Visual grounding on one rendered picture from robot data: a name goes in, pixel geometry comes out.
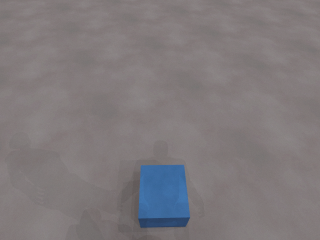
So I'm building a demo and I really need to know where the carton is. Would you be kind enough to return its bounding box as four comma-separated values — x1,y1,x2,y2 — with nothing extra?
138,164,190,228

